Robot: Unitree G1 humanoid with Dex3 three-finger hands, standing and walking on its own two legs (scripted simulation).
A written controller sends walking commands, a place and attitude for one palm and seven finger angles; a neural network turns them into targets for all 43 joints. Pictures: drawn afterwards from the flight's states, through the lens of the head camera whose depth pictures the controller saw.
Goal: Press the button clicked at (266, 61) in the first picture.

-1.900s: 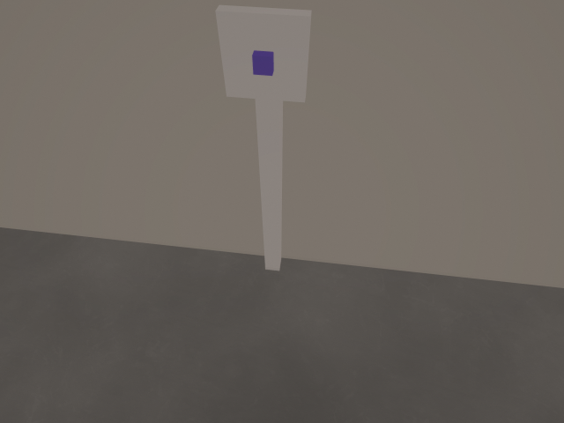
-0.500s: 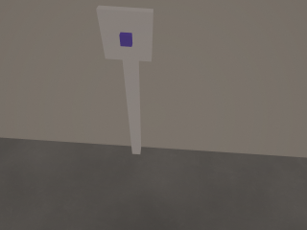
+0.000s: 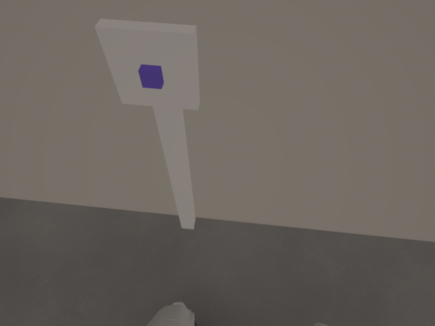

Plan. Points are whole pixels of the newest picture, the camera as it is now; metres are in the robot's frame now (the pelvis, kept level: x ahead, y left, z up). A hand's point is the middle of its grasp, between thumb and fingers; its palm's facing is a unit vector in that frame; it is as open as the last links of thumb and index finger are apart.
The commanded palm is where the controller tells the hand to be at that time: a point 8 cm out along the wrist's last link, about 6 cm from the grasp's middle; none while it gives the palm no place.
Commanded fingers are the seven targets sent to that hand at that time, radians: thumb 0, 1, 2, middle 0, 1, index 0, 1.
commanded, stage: come to a stop and stand still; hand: left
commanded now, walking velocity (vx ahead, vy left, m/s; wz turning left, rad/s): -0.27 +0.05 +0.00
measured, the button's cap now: (152, 75) +0.54 +0.19 +0.14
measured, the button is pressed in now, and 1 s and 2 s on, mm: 0 0 0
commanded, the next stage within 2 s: look again from close up in 1.30 s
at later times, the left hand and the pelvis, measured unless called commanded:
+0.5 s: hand out of the picture +0.11 +0.17 -0.17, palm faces +0.04 -0.95 -0.31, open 7.4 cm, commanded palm none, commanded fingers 0.00 0.90 0.90 -0.20 -0.30 -0.20 -0.30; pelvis +0.04 -0.05 -0.01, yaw -2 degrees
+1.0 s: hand out of the picture +0.03 +0.18 -0.18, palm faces +0.06 -0.98 -0.19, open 7.4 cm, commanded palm none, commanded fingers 0.00 0.90 0.90 -0.20 -0.30 -0.20 -0.30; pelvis +0.02 -0.01 +0.00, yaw +0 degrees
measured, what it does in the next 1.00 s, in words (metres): steps on the spot: left foot, then right foot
